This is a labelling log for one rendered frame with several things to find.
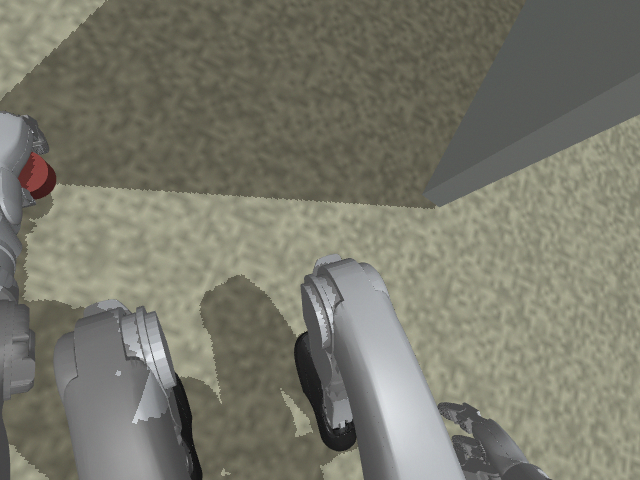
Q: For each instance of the right robot arm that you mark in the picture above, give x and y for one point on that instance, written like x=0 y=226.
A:
x=525 y=471

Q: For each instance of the tin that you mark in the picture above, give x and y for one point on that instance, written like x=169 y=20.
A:
x=37 y=176

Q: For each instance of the left robot foot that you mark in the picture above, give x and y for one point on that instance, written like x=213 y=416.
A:
x=195 y=470

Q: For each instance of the right robot hand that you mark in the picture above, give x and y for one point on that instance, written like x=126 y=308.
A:
x=491 y=452

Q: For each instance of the right robot foot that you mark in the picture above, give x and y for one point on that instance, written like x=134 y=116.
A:
x=336 y=439

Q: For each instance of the left robot hand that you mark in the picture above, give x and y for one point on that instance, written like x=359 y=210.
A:
x=19 y=136

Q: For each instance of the left robot arm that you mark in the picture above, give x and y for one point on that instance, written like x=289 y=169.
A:
x=17 y=341

